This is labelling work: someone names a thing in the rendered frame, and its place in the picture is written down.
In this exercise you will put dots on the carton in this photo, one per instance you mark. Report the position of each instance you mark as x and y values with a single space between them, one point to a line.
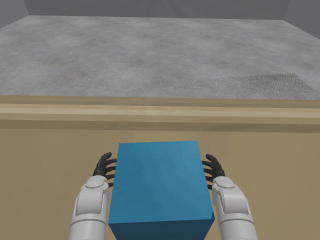
160 192

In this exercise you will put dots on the robot right forearm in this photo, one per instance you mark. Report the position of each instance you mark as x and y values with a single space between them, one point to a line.
233 211

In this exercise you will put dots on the robot left hand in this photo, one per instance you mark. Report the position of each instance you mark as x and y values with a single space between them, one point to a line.
101 168

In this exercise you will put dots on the robot right hand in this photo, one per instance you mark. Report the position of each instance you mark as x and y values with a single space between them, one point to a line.
215 171

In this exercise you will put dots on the robot left forearm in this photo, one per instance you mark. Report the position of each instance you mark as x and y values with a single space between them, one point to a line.
89 215

